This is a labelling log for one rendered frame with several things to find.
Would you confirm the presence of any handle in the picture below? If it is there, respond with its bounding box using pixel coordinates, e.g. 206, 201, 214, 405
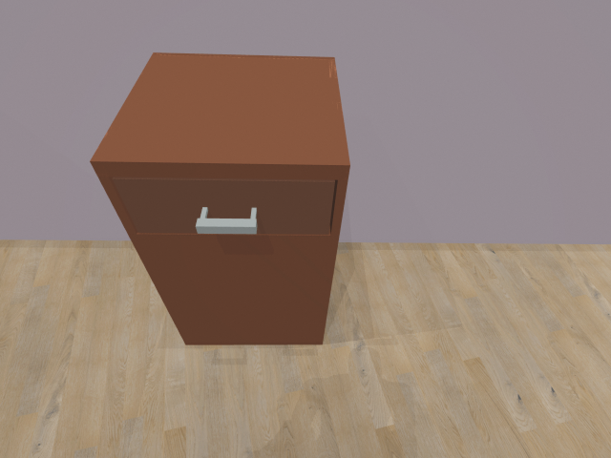
196, 207, 257, 234

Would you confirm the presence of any cabinet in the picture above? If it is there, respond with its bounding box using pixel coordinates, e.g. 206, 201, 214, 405
90, 52, 350, 345

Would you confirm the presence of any drawer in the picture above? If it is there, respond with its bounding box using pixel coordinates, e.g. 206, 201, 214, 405
112, 177, 335, 235

